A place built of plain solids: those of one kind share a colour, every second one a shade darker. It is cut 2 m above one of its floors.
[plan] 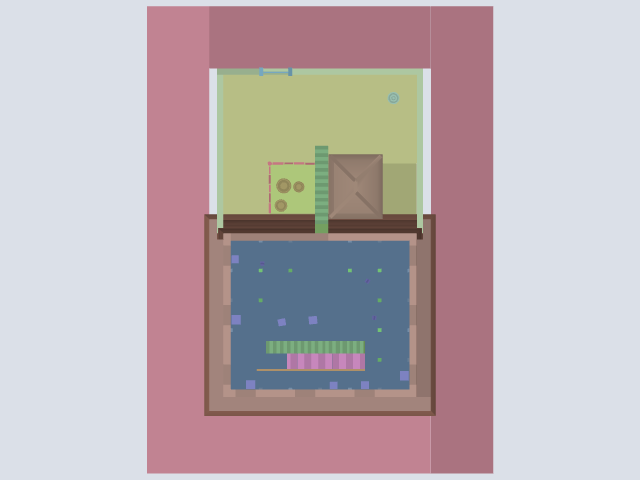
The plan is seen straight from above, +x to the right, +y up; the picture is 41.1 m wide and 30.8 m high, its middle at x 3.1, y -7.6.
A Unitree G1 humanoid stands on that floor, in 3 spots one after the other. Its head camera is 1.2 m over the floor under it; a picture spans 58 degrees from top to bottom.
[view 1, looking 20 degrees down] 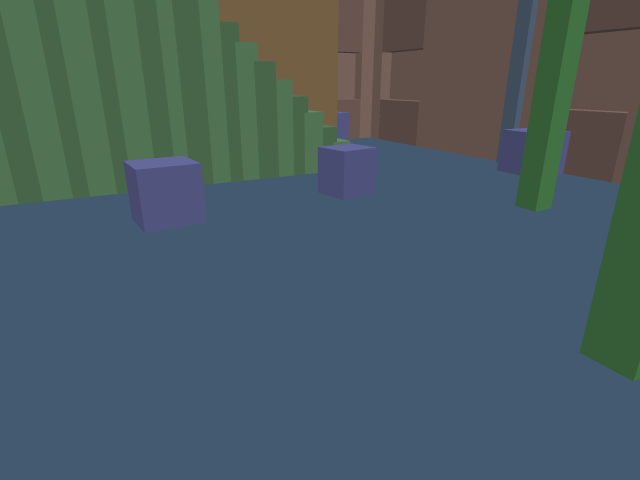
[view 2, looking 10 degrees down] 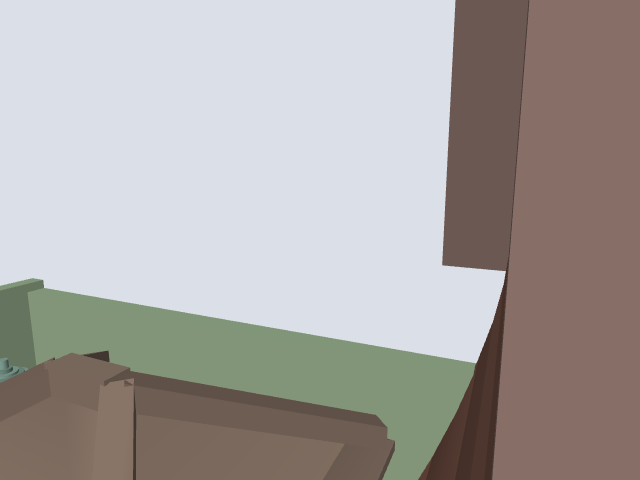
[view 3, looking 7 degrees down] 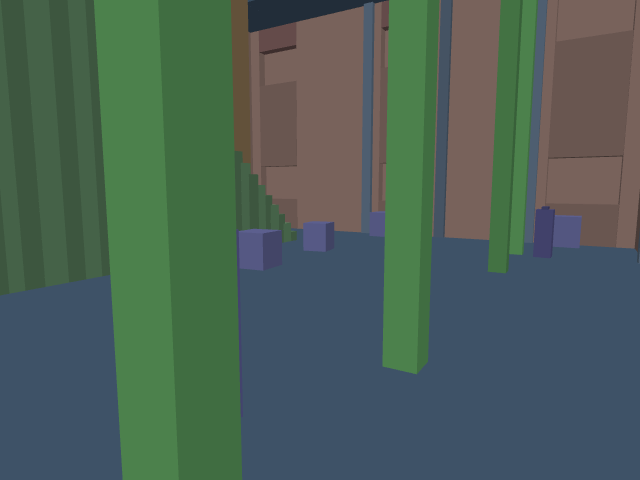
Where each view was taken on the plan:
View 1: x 3.21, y -8.72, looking -118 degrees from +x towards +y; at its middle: floor_storey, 3.51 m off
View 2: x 3.21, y -7.17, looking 24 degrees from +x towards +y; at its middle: nothing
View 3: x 7.74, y -8.60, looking -149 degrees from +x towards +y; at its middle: chest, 8.07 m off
